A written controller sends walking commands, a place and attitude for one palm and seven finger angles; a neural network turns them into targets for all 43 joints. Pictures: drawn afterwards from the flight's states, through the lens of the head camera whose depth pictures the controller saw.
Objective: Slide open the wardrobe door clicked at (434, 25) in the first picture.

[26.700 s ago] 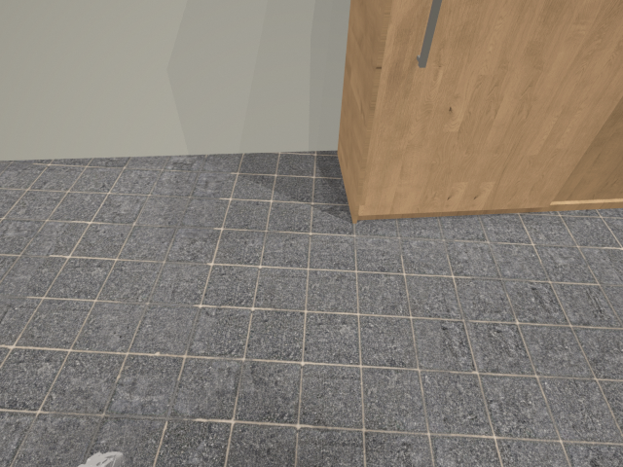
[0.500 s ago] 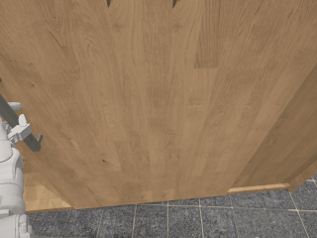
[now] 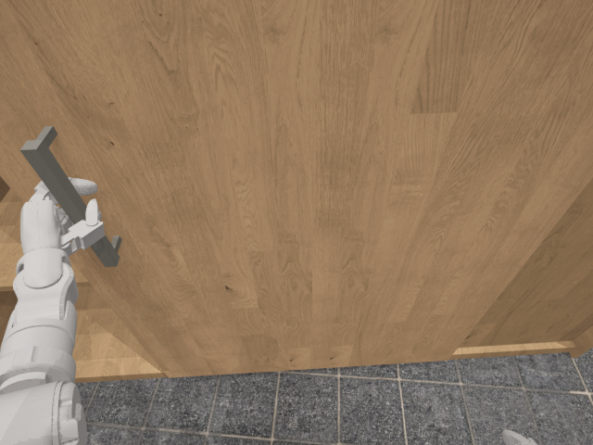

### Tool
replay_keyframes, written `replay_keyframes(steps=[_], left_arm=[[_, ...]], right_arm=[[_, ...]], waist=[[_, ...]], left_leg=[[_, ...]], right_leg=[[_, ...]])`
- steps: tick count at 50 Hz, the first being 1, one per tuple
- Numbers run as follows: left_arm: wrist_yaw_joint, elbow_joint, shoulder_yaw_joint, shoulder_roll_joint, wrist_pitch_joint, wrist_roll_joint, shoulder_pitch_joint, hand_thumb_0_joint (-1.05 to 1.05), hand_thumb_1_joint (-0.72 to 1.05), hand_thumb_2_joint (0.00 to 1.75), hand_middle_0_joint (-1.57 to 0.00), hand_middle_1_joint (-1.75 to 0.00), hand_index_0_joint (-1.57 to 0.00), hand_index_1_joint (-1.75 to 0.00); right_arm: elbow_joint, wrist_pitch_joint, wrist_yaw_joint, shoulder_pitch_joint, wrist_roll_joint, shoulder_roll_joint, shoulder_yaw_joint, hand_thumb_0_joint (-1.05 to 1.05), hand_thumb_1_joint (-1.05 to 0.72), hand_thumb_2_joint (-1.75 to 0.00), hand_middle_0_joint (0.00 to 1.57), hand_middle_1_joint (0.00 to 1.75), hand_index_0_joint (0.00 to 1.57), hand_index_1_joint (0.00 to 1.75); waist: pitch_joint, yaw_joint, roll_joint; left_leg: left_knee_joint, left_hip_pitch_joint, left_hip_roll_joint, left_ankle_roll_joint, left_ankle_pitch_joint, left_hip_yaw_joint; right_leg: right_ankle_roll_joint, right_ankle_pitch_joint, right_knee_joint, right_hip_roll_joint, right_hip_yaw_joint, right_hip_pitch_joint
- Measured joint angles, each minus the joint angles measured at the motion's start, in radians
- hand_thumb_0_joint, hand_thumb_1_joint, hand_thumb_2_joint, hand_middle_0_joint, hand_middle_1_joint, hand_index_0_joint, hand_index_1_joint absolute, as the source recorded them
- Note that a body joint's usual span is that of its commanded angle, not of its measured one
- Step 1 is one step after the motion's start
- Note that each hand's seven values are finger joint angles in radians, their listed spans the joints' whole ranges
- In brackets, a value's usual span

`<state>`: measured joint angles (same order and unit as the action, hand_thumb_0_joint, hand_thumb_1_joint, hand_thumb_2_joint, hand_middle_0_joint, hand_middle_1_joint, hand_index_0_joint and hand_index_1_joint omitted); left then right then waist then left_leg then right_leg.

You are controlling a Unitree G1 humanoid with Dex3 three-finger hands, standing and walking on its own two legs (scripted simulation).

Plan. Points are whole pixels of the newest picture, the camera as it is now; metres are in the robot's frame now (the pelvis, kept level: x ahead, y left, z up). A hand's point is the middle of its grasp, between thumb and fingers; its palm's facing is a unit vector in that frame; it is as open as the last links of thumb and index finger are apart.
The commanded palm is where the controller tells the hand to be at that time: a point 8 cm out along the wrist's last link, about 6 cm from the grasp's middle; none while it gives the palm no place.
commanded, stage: stop walking and hold the door there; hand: left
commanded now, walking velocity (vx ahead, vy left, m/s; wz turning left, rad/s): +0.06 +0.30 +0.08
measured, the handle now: (83, 204) +0.42 +0.33 +0.10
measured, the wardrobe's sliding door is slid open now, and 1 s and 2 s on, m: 0.44 0.44 0.44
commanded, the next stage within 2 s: loosen the grip on the handle in 1.04 s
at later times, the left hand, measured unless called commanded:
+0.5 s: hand (96, 229) +0.38 +0.30 +0.10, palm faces +0.35 -0.90 -0.25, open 5.5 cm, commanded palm +0.34 +0.33 +0.10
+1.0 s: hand (96, 228) +0.38 +0.30 +0.10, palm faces +0.36 -0.90 -0.24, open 5.5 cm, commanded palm +0.34 +0.33 +0.10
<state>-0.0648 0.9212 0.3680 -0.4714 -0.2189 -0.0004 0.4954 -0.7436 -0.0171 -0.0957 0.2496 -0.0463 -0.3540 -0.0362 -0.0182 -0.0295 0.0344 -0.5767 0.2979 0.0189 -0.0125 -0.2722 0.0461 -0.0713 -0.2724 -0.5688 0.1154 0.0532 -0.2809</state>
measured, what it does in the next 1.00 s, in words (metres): steps on the spot: right foot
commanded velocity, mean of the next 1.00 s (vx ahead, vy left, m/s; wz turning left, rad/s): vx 0.05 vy -0.02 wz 0.01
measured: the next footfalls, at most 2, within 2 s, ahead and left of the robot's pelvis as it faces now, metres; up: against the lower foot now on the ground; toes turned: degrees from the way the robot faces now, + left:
right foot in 0.36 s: -0.05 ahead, -0.03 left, +0.00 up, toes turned -5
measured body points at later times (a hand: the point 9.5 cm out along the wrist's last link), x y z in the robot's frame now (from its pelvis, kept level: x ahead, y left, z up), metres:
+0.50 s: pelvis -0.04 +0.05 +0.01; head +0.02 +0.03 +0.45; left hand +0.35 +0.34 +0.11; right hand +0.07 -0.20 -0.12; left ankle +0.02 +0.12 -0.73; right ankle -0.09 -0.03 -0.73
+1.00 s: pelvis -0.03 +0.03 +0.01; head -0.01 +0.03 +0.46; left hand +0.35 +0.34 +0.11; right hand +0.06 -0.23 -0.11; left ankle +0.02 +0.12 -0.73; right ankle -0.09 -0.03 -0.73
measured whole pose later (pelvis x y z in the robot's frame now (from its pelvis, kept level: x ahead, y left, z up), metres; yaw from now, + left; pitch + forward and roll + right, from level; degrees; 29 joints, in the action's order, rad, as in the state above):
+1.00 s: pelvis -0.03 +0.03 +0.01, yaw -4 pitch +1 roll +0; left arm -0.11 0.80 0.29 -0.45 -0.10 0.07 0.49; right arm -0.70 -0.04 -0.11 0.27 -0.05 -0.28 0.04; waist -0.02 -0.01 0.02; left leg -0.50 0.33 0.01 0.05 -0.19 0.13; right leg 0.07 -0.33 -0.45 -0.08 0.05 -0.14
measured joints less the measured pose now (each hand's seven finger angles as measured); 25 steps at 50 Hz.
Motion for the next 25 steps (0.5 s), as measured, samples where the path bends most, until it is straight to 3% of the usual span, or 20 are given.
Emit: replay_keyframes(steps=[2,4,7,10,12,16,19,21,25], left_arm=[[0.0,-0.038,-0.024,0.014,-0.003,0.002,0.001,-0.15,0.66,0.85,-0.42,-1.35,-0.43,-1.4],[-0.009,-0.081,-0.044,0.024,-0.009,0.014,-0.004,-0.15,0.68,0.85,-0.43,-1.37,-0.43,-1.4],[-0.027,-0.144,-0.062,0.043,0.008,0.032,-0.005,-0.14,0.7,0.83,-0.44,-1.38,-0.39,-1.4],[-0.039,-0.186,-0.083,0.057,0.04,0.043,0.011,-0.13,0.72,0.82,-0.44,-1.39,-0.36,-1.4],[-0.044,-0.212,-0.097,0.06,0.066,0.048,0.022,-0.12,0.73,0.81,-0.42,-1.39,-0.35,-1.4],[-0.046,-0.243,-0.111,0.061,0.107,0.056,0.038,-0.12,0.74,0.8,-0.39,-1.37,-0.33,-1.4],[-0.047,-0.246,-0.105,0.061,0.121,0.06,0.043,-0.11,0.75,0.79,-0.39,-1.36,-0.32,-1.4],[-0.05,-0.242,-0.098,0.065,0.126,0.065,0.04,-0.11,0.75,0.79,-0.38,-1.35,-0.32,-1.4],[-0.046,-0.223,-0.1,0.06,0.123,0.059,0.035,-0.11,0.74,0.8,-0.37,-1.35,-0.33,-1.4]], right_arm=[[0.008,0.003,-0.005,-0.023,0.002,0.014,-0.002,0.01,-0.91,-0.9,0.2,0.3,0.2,0.3],[0.031,0.005,-0.004,-0.039,0.004,0.037,0.004,0.01,-0.91,-0.9,0.2,0.3,0.2,0.3],[0.058,-0.016,0.006,-0.055,0.005,0.085,0.026,0.01,-0.91,-0.9,0.2,0.3,0.2,0.3],[0.059,-0.041,0.019,-0.058,0.003,0.133,0.055,0.01,-0.91,-0.9,0.2,0.3,0.2,0.3],[0.058,-0.053,0.021,-0.054,0.004,0.159,0.078,0.01,-0.91,-0.9,0.2,0.3,0.2,0.3],[0.053,-0.069,0.02,-0.043,0.016,0.179,0.113,0.01,-0.91,-0.9,0.21,0.3,0.2,0.3],[0.051,-0.069,0.021,-0.042,0.026,0.167,0.122,0.01,-0.9,-0.9,0.21,0.3,0.21,0.3],[0.047,-0.067,0.018,-0.042,0.026,0.148,0.116,0.01,-0.9,-0.9,0.21,0.3,0.21,0.3],[0.043,-0.058,0.01,-0.022,0.014,0.11,0.099,0.01,-0.9,-0.9,0.21,0.3,0.21,0.3]], waist=[[-0.027,0.003,-0.021],[-0.046,0.015,-0.028],[-0.077,0.022,-0.012],[-0.095,0.029,-0.01],[-0.102,0.033,-0.017],[-0.109,0.044,-0.028],[-0.113,0.046,-0.021],[-0.117,0.039,0.002],[-0.095,0.04,-0.003]], left_leg=[[0.003,-0.002,-0.03,0.026,0.025,0.024],[-0.008,0.009,-0.04,0.055,0.013,0.047],[0.004,0.02,-0.033,0.079,0.025,0.056],[0.037,0.025,-0.038,0.088,0.057,0.057],[0.061,0.028,-0.048,0.091,0.076,0.058],[0.097,0.031,-0.064,0.092,0.104,0.068],[0.092,0.043,-0.063,0.089,0.107,0.075],[0.094,0.039,-0.048,0.085,0.108,0.069],[0.085,0.038,-0.035,0.083,0.101,0.07]], right_leg=[[-0.015,-0.008,-0.03,0.034,-0.021,-0.016],[0.005,-0.079,-0.122,0.036,-0.033,-0.057],[0.023,-0.244,-0.341,-0.012,-0.003,-0.11],[0.026,-0.256,-0.415,-0.06,0.035,-0.109],[0.031,-0.244,-0.37,-0.087,0.043,-0.081],[0.053,-0.197,-0.141,-0.122,0.029,0.021],[0.101,-0.093,0.038,-0.137,0.014,0.095],[0.128,-0.063,0.07,-0.155,0.018,0.11],[0.133,-0.064,0.085,-0.168,0.014,0.12]])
